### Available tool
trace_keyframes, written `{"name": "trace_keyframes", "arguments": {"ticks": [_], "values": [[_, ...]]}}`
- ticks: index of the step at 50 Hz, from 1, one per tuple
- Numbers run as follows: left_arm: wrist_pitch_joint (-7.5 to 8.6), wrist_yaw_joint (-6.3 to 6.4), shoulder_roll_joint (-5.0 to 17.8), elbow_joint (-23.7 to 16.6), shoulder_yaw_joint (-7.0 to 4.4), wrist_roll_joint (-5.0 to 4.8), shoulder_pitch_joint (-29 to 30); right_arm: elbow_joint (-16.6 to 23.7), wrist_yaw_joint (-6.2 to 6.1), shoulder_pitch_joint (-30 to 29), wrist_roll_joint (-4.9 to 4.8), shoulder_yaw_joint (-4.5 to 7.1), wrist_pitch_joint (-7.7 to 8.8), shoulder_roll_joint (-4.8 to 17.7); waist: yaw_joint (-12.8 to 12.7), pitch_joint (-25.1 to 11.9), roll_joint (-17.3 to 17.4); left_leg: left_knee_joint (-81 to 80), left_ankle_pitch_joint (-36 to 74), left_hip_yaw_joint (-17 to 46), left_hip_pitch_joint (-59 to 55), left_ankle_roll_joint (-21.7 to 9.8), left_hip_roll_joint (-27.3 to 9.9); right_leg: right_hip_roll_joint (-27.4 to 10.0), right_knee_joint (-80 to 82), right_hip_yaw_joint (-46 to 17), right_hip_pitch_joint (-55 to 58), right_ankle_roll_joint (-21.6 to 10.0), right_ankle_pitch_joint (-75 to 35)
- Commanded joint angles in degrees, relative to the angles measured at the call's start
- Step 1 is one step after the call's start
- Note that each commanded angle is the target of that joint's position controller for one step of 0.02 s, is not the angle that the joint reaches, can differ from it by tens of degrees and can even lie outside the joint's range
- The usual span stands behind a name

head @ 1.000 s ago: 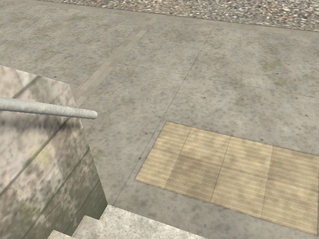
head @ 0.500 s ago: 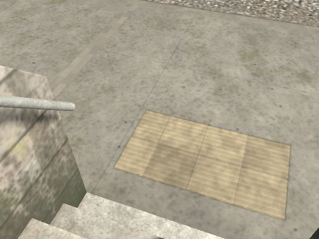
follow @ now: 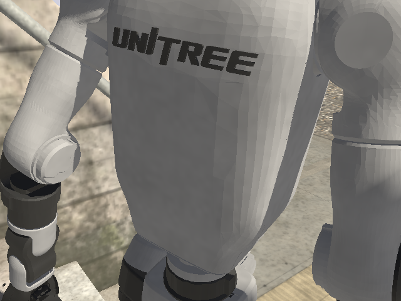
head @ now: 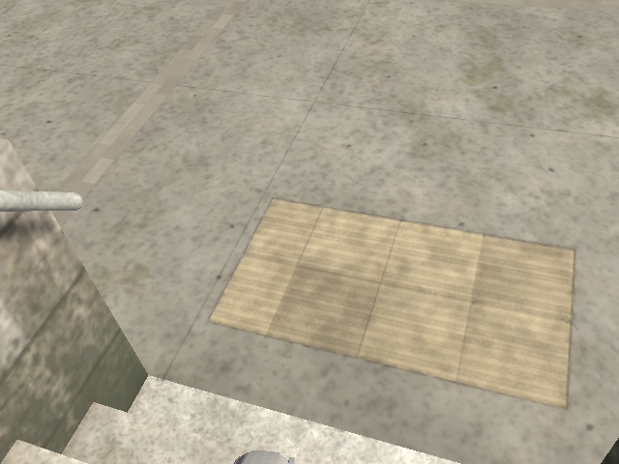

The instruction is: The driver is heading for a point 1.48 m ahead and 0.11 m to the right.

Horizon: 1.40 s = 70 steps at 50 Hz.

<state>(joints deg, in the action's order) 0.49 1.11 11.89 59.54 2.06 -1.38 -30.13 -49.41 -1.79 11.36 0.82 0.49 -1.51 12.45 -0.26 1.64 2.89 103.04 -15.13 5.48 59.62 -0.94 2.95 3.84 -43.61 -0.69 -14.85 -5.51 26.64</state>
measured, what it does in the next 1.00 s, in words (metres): goes down: left foot 0.22 m lower, then right foot 0.22 m lower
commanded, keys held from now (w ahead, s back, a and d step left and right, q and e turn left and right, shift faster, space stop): w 1.00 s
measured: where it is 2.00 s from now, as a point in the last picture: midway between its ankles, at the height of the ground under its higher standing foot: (394, 385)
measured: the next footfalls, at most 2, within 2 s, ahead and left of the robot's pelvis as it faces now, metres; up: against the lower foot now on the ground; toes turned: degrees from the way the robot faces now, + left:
left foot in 0.42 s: +0.30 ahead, +0.05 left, -0.22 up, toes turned -1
right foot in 0.78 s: +0.46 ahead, -0.12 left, -0.44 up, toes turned -5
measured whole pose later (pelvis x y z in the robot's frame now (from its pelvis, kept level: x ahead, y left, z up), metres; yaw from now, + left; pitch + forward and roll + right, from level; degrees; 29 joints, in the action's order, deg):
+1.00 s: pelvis +0.51 -0.08 -0.47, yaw -2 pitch -3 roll +0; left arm 4.1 -0.2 8.0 65.9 1.8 2.9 -33.4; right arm -55.2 1.0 11.1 3.7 -1.0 1.1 9.2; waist 0.2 -2.4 2.4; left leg 81.4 6.3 1.9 55.6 -2.8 -3.5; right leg 5.4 -52.4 5.3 -13.0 -7.4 37.0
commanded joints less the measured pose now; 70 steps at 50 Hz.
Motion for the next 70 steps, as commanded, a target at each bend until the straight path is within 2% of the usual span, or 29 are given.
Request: {"name": "trace_keyframes", "arguments": {"ticks": [1,6,13,17,20,21,22,23,27,29,31,35,38,40,44,47,49,50,53,55,56,58,59,62,63,64,66,68,70], "values": [[2.93,0.87,4.76,-5.52,1.02,-1.52,6.19,2.15,1.25,-1.86,-0.63,-1.08,0.73,1.46,4.08,3.55,-6.76,-17.94,16.79,-1.76,-1.40,2.99,-2.79,-13.37,16.13,-21.51,-8.10,0.90,-17.11],[1.69,2.32,7.60,-2.01,-0.67,-2.68,-4.28,-0.17,1.84,-6.10,-0.57,-0.11,1.45,3.91,-0.36,4.56,-10.59,-35.63,33.40,-3.46,0.04,0.67,-2.41,-9.73,5.80,-19.95,5.17,1.55,-16.20],[0.94,2.40,4.39,-2.72,-2.18,0.72,-5.72,1.32,2.19,-14.00,1.14,-0.33,2.68,2.19,-4.89,9.17,-9.71,-57.19,36.05,-6.93,-17.28,-0.74,-0.62,-4.96,-5.78,-15.50,-2.65,-1.21,-27.01],[1.21,0.59,5.26,-1.92,-3.71,3.55,-5.42,3.86,1.89,-13.40,-2.03,-1.38,5.40,-0.01,-10.43,5.13,-6.47,-78.38,31.36,-9.75,-33.88,-1.50,0.35,-1.44,-14.98,-14.31,2.02,-4.38,-36.51],[1.85,0.57,6.56,-2.93,-4.20,2.98,6.31,-5.03,1.07,14.98,-0.04,1.44,6.38,7.07,3.22,-0.36,-10.99,-85.07,33.15,-4.04,-55.95,-7.64,-6.12,-5.06,-45.87,-15.98,-10.06,-3.18,-63.35],[1.73,0.13,7.56,-3.82,-5.13,2.40,13.24,-7.83,1.51,25.85,0.01,1.85,5.86,7.77,13.35,-2.79,2.08,-91.80,38.36,-0.48,-74.61,-13.79,-11.39,2.87,-74.84,-8.70,-26.87,-0.75,-27.65],[2.12,0.09,5.35,-5.09,-4.84,3.74,14.99,-8.24,2.64,29.19,-2.58,1.47,4.76,7.83,12.39,-7.26,2.39,-75.05,50.70,3.42,-86.71,-12.79,-18.30,9.18,-82.21,-5.25,-42.42,-1.43,20.37],[2.35,0.19,-0.11,-6.00,-2.96,2.14,-1.51,-7.45,4.02,24.95,-1.33,0.35,4.13,7.13,-0.63,-14.60,8.76,-58.19,73.09,8.29,-96.01,-15.00,-25.00,3.13,-77.88,-7.34,-51.75,-2.24,26.90],[1.01,0.05,4.25,-6.74,-4.05,4.55,11.96,-5.94,2.42,10.33,-1.51,-0.90,6.43,1.24,-3.63,4.89,1.15,-72.40,12.37,3.78,-34.01,-11.67,-16.00,-1.48,-23.89,-8.00,-33.06,4.36,-23.26],[0.68,0.09,1.66,0.52,-3.97,2.76,0.25,-6.16,1.80,9.66,-0.31,-0.01,8.21,3.78,-7.95,3.02,3.29,-66.16,18.85,-3.74,-9.88,-10.04,-8.49,2.32,-18.66,3.76,-0.22,6.11,-45.58],[1.06,-0.90,-0.90,-0.02,-2.74,2.74,1.77,-5.88,0.52,6.31,-3.72,0.34,9.52,2.57,-9.45,0.85,0.86,-55.61,-7.19,-5.18,-7.75,-7.52,-6.61,0.75,-8.22,2.23,3.76,5.87,-64.07],[2.64,-1.06,2.37,-5.98,-2.92,2.85,14.74,-7.02,-0.41,12.91,-0.76,1.05,6.84,5.39,-0.14,3.83,3.61,-42.67,2.66,-2.65,-20.78,-8.30,-7.90,-0.28,8.77,7.09,3.80,2.91,-58.60],[1.15,-1.30,8.50,-0.11,-6.04,0.73,-8.46,-7.97,-0.97,11.14,1.26,1.56,3.71,7.09,-7.36,-2.41,6.59,-18.37,22.16,0.00,-27.73,-12.44,-7.60,-7.75,21.16,5.26,18.59,0.03,-47.49],[1.69,-3.64,11.00,2.37,-5.87,2.03,-15.88,-7.76,-1.14,16.37,-0.37,0.45,3.41,-2.61,-5.58,-3.10,-12.35,25.57,-39.52,-3.01,-0.57,-10.33,7.09,-18.88,0.46,-6.16,36.78,-2.07,-74.74],[2.01,-3.14,7.64,4.74,-3.92,-0.17,-13.31,-4.14,-0.35,6.98,3.61,0.00,2.57,2.38,-2.52,3.94,-15.30,17.35,-20.26,-0.85,21.79,-8.26,-3.54,-26.61,15.99,-31.14,18.57,-8.09,-16.18],[3.26,-1.04,-2.68,0.97,0.78,2.21,6.87,-0.55,0.87,-3.58,1.04,-1.20,2.72,0.79,6.63,17.18,-0.36,-22.91,13.17,-1.25,2.94,1.53,-8.18,-16.62,17.67,-18.99,-23.08,-5.38,-7.28],[4.79,-0.59,3.63,2.07,-0.71,0.79,1.78,-6.72,2.15,1.74,2.02,-1.72,1.39,-3.07,4.83,8.50,-4.20,-25.27,34.86,-8.71,-23.31,0.24,-5.45,-14.45,13.83,-13.79,-30.46,-2.67,-23.13],[8.79,-0.66,6.15,1.17,-1.61,13.81,3.67,-2.76,8.77,3.89,6.09,-1.50,5.76,0.41,4.03,18.49,-13.52,-28.00,50.65,0.18,-12.91,-3.14,-9.02,-6.62,9.07,-5.01,-36.28,0.73,-9.67],[11.06,-0.84,7.50,-1.83,-1.53,9.64,4.00,-6.80,9.87,6.31,7.92,1.10,7.38,5.69,3.98,3.13,-10.60,-41.33,56.36,-10.48,-42.69,-3.30,-3.09,-3.42,-3.24,1.84,-39.73,1.90,-1.23],[8.78,-1.40,7.55,2.04,-1.87,5.61,-9.82,-2.22,8.85,-8.51,3.98,1.65,6.60,9.34,-3.51,9.13,-5.48,-57.82,40.91,-4.65,-14.36,-2.57,-7.23,-12.12,-7.96,-12.91,-8.90,-1.61,-9.89],[5.38,-0.18,-0.16,1.28,-2.18,0.29,-8.16,1.55,5.02,-17.38,-0.54,-0.83,5.77,-0.52,-11.51,2.63,-0.42,-74.19,39.17,-9.19,-12.67,-0.74,-2.83,-5.04,-11.16,-10.89,8.95,-4.94,-19.45],[2.68,0.75,3.06,0.89,-3.57,3.39,-8.67,3.03,3.30,-17.12,-3.78,-1.24,6.58,-1.95,-14.62,4.19,-4.46,-87.20,33.57,-9.29,-22.51,-0.34,-2.41,-4.66,-17.31,-11.40,10.22,-7.61,-34.38],[4.13,-2.62,7.61,4.21,-2.41,9.67,-13.10,-1.66,8.00,-1.34,6.38,-0.35,5.29,2.05,-2.40,7.91,-10.62,-73.37,30.98,-4.03,-33.73,-4.14,-6.42,-12.91,-15.38,-24.04,-0.39,-4.97,-39.57],[5.06,-7.85,11.66,-1.95,-4.60,6.15,10.19,-20.20,5.27,53.13,7.61,7.35,6.13,14.12,21.71,-3.34,19.57,-96.49,46.05,-4.58,-83.70,-13.25,-12.04,3.86,-77.40,-8.11,-22.95,6.33,-6.87],[4.09,-10.67,7.69,-1.78,-4.92,6.16,1.29,-15.08,6.74,42.68,7.11,6.19,5.38,12.68,11.87,-19.22,10.59,-59.74,61.40,2.82,-110.64,-20.29,-18.95,6.30,-88.28,-7.53,-48.44,3.75,20.39],[4.77,-10.44,5.28,-6.43,-4.50,5.39,4.50,-13.19,6.76,35.07,7.47,6.52,5.71,15.25,8.91,-17.42,3.19,-60.83,67.29,9.49,-108.10,-23.00,-20.88,6.03,-84.48,-7.13,-58.53,3.78,18.82],[4.25,-8.78,4.13,-12.22,-3.16,5.32,8.01,-8.79,6.34,13.95,5.92,2.00,6.00,3.59,0.28,-1.21,-7.84,-72.16,22.68,11.31,-72.49,-18.48,-23.65,-5.89,-53.72,-9.25,-60.66,0.36,-6.18],[2.87,-8.13,1.06,-8.43,-1.81,9.26,7.67,-7.86,4.24,5.83,4.28,-1.65,8.03,-4.69,-2.60,10.11,-6.02,-78.78,13.12,2.53,-26.42,-17.21,-16.62,-13.96,-21.56,-6.91,-33.70,-1.96,-36.74],[1.62,-9.47,-1.33,-8.76,-0.39,8.67,8.84,-13.20,3.87,16.30,6.25,-1.58,9.62,0.23,-2.16,5.55,1.54,-73.69,1.14,4.16,-13.78,-17.04,-11.21,-11.01,-31.86,-0.58,-18.11,-0.09,-44.27]]}}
